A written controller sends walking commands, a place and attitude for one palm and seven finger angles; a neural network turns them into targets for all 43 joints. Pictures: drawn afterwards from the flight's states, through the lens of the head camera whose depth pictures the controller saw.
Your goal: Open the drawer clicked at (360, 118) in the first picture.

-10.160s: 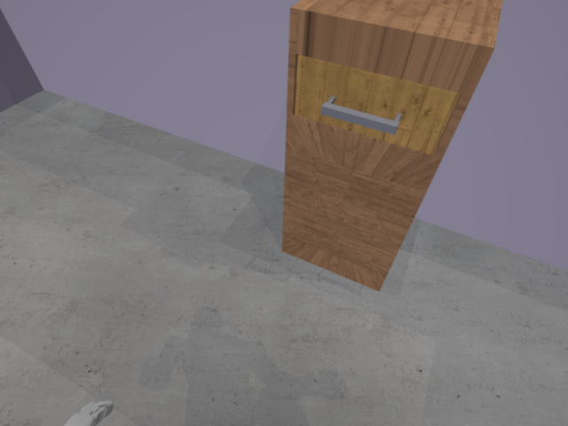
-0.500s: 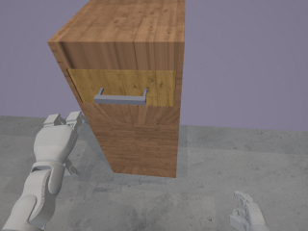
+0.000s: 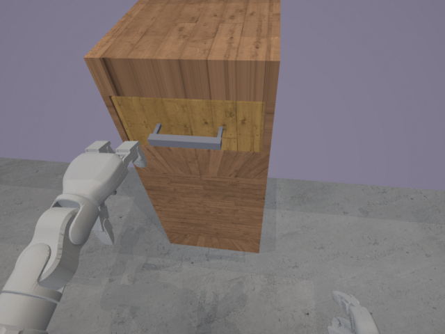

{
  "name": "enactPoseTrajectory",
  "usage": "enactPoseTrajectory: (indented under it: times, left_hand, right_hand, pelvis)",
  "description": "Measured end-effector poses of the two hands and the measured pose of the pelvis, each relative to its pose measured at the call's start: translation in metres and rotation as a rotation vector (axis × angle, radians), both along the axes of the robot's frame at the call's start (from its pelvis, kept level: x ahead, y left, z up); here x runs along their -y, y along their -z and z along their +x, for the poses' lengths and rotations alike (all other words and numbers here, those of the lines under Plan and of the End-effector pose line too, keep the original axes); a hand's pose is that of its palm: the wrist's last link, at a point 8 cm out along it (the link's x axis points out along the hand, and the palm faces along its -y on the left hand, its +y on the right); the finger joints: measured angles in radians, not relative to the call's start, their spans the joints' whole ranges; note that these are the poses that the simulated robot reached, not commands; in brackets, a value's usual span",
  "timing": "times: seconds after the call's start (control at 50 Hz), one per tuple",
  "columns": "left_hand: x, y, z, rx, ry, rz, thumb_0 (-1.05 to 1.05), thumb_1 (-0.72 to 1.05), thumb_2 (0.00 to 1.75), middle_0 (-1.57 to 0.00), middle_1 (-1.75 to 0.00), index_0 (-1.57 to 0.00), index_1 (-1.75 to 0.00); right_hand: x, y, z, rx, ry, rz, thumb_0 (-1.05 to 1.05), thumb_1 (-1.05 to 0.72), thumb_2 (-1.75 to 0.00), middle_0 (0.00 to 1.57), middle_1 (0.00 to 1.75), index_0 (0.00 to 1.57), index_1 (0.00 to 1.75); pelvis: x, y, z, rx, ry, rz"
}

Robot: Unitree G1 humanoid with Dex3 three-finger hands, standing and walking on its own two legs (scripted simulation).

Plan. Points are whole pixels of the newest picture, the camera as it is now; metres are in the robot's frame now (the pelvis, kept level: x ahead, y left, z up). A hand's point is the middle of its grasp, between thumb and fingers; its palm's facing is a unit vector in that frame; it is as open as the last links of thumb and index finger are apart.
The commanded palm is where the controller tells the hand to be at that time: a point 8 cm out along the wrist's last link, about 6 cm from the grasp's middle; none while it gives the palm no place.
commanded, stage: raise the hand with hooked fingers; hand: left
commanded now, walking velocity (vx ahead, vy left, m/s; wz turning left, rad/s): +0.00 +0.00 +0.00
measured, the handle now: (186, 135) +0.56 +0.18 +0.00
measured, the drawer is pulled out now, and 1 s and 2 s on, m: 0.00 0.00 0.00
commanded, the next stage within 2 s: move the hooked fingers above the handle in 0.18 s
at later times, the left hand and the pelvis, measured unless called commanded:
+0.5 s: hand (130, 191) +0.31 +0.21 +0.10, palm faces -0.01 -0.06 -1.00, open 13.9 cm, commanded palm +0.31 +0.22 +0.16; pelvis -0.01 -0.03 +0.00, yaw +1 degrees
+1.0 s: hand (156, 159) +0.40 +0.19 +0.09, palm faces +0.04 -0.06 -1.00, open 13.9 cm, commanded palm +0.38 +0.20 +0.15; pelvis +0.01 -0.02 -0.01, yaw -1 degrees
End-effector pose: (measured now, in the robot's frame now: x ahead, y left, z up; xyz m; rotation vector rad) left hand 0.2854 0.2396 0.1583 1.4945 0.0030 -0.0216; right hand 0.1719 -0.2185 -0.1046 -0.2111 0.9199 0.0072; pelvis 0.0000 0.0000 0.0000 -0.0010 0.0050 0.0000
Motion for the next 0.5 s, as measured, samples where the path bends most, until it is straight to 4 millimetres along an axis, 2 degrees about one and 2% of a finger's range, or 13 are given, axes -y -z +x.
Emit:
enactPoseTrajectory:
  times: [0.1,0.24,0.32,0.42,0.5]
  left_hand:
    - [0.011,-0.005,-0.009,0.072,0.057,0.005,0.0,-0.49,0.3,-0.32,-1.2,-0.32,-1.2]
    - [0.004,-0.017,-0.007,0.137,-0.051,0.016,0.0,-0.49,0.3,-0.32,-1.2,-0.32,-1.2]
    - [0.009,-0.01,-0.006,0.079,-0.08,0.01,0.0,-0.49,0.3,-0.31,-1.2,-0.31,-1.2]
    - [0.023,0.004,-0.001,0.001,-0.027,0.016,0.0,-0.49,0.3,-0.31,-1.2,-0.32,-1.2]
    - [0.026,0.007,0.008,0.004,0.011,0.02,0.0,-0.49,0.3,-0.32,-1.2,-0.32,-1.2]
  right_hand:
    - [0.014,0.003,-0.009,-0.022,0.01,-0.024,0.01,-0.91,-0.9,0.2,0.3,0.2,0.3]
    - [0.02,0.006,-0.005,-0.015,0.018,0.003,0.01,-0.91,-0.9,0.19,0.3,0.19,0.3]
    - [0.021,0.002,0.002,0.02,0.018,0.018,0.01,-0.91,-0.9,0.2,0.3,0.19,0.3]
    - [0.024,-0.003,0.011,0.058,0.015,0.005,0.01,-0.91,-0.9,0.2,0.3,0.2,0.3]
    - [0.03,-0.005,0.011,0.062,0.023,-0.017,0.01,-0.91,-0.89,0.2,0.3,0.2,0.3]
  pelvis:
    - [0.005,0.0,-0.002,-0.002,-0.003,0.002]
    - [0.015,0.0,-0.006,-0.004,-0.007,0.006]
    - [0.019,0.0,-0.006,0.001,-0.007,0.008]
    - [0.025,0.0,-0.006,0.004,-0.01,0.01]
    - [0.029,0.001,-0.006,-0.002,-0.014,0.009]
